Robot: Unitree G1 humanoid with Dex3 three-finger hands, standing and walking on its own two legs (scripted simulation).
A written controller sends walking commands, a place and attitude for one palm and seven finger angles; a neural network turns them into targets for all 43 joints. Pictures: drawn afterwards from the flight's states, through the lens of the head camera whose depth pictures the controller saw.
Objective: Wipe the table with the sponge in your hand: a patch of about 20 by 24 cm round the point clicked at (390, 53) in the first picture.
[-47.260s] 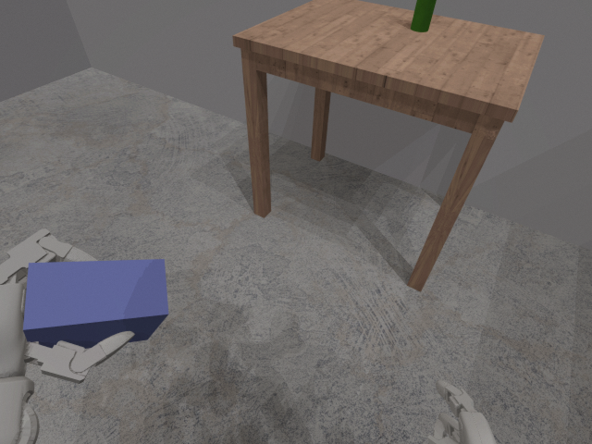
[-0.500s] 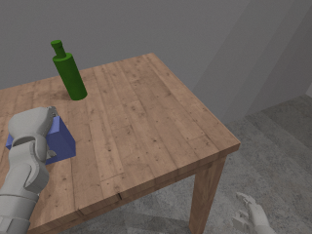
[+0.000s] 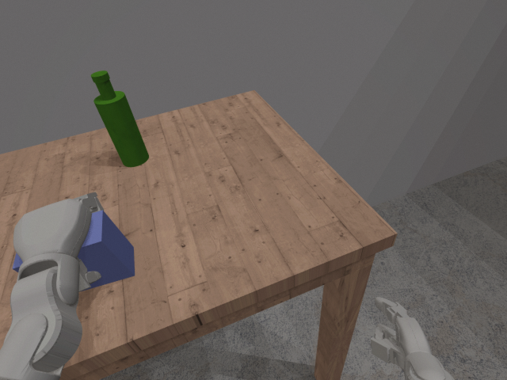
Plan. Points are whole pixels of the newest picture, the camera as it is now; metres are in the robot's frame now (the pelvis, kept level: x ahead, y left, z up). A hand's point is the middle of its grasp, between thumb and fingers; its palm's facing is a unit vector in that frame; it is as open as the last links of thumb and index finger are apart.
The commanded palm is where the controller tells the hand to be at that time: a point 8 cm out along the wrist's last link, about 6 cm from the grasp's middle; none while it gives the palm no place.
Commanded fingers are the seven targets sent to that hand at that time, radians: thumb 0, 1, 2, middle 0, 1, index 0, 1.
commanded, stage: wipe back along the first lane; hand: left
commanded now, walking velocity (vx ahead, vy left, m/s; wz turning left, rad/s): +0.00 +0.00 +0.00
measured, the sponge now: (87, 261) +0.25 +0.30 +0.10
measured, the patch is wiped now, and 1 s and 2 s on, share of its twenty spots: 0.95 0.95 0.95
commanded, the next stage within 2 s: lift the sponge slowly off the table in 0.34 s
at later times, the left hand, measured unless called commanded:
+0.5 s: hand (77, 271) +0.20 +0.27 +0.15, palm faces +0.27 -0.10 -0.96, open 9.7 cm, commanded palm +0.15 +0.25 +0.17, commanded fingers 0.00 0.10 1.30 -1.20 -1.60 -1.20 -1.60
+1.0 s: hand (81, 266) +0.21 +0.26 +0.15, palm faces +0.20 -0.09 -0.98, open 9.7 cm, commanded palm +0.16 +0.25 +0.20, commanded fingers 0.00 0.10 1.30 -1.20 -1.60 -1.20 -1.60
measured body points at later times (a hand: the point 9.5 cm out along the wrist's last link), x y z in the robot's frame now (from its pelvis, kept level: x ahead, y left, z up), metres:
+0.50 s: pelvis -0.01 +0.00 +0.00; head -0.05 -0.05 +0.44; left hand +0.18 +0.27 +0.20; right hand +0.24 -0.20 -0.06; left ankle +0.02 +0.10 -0.73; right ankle -0.02 -0.12 -0.73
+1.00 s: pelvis -0.02 -0.02 +0.00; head -0.06 -0.07 +0.44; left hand +0.19 +0.26 +0.20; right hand +0.24 -0.21 -0.06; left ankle +0.02 +0.10 -0.73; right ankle -0.02 -0.12 -0.73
